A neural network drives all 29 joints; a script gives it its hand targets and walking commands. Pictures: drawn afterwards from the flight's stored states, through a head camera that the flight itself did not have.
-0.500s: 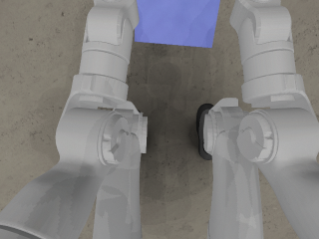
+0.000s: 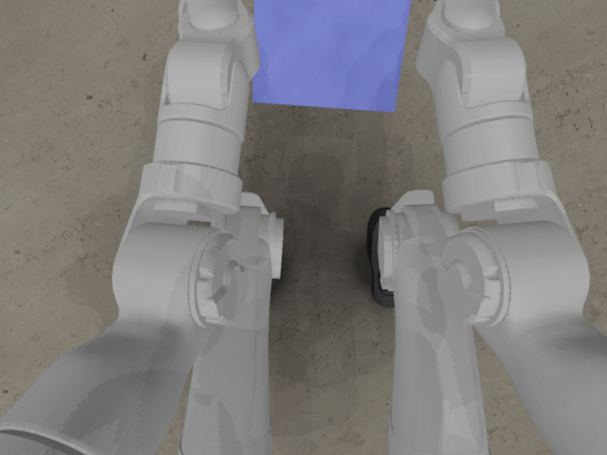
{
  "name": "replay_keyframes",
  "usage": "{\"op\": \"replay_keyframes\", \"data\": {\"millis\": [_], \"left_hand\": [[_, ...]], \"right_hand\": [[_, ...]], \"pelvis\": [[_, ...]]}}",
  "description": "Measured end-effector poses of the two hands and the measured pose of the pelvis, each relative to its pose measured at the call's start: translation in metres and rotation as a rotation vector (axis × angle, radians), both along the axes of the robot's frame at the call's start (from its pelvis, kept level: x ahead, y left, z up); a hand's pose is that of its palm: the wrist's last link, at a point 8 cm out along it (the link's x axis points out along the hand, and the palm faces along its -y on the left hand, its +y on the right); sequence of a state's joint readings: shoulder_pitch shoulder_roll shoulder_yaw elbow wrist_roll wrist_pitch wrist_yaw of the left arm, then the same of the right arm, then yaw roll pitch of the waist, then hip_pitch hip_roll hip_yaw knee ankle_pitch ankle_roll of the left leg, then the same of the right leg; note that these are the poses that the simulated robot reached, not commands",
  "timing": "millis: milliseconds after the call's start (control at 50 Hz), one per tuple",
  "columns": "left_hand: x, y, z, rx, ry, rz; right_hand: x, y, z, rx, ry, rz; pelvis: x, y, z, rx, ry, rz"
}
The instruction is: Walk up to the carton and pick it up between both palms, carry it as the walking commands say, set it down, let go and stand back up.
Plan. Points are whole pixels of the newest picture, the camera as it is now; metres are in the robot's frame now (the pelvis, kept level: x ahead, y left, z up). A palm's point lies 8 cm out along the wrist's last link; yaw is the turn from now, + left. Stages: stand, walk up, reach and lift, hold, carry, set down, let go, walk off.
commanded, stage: reach and lift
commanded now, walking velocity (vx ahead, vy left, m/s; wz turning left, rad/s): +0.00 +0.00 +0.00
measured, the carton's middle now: out of the picture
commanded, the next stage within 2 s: none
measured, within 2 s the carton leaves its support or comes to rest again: neither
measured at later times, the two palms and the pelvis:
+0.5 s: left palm out of the picture +0.52 +0.11 -0.01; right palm out of the picture +0.52 -0.11 -0.02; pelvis +0.00 +0.01 +0.05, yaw +0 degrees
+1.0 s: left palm out of the picture +0.50 +0.12 +0.10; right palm out of the picture +0.50 -0.11 +0.09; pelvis +0.06 +0.01 +0.13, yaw +1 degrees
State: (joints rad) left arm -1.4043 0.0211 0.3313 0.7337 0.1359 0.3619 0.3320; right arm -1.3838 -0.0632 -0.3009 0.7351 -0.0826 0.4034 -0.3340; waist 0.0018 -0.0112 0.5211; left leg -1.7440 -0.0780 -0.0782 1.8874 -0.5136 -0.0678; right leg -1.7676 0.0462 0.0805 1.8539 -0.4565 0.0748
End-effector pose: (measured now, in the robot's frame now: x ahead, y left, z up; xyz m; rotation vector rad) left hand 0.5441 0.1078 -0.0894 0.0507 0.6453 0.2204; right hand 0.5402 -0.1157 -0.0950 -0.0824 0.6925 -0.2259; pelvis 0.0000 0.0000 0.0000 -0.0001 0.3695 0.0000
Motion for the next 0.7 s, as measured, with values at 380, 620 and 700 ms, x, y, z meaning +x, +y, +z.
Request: {"op": "replay_keyframes", "data": {"millis": [380,620,700], "left_hand": [[-0.019,0.003,0.056,0.008,0.014,0.002],[-0.03,0.005,0.1,0.02,0.038,-0.004],[-0.035,0.005,0.12,0.022,0.064,-0.013]], "right_hand": [[-0.019,0.004,0.056,-0.004,0.009,-0.005],[-0.032,0.006,0.098,-0.005,0.03,-0.003],[-0.038,0.006,0.117,0.003,0.055,0.0]], "pelvis": [[-0.005,0.006,0.036,-0.01,-0.061,0.003],[0.008,0.006,0.06,-0.011,0.002,0.008],[0.021,0.006,0.069,-0.008,0.082,0.006]]}}
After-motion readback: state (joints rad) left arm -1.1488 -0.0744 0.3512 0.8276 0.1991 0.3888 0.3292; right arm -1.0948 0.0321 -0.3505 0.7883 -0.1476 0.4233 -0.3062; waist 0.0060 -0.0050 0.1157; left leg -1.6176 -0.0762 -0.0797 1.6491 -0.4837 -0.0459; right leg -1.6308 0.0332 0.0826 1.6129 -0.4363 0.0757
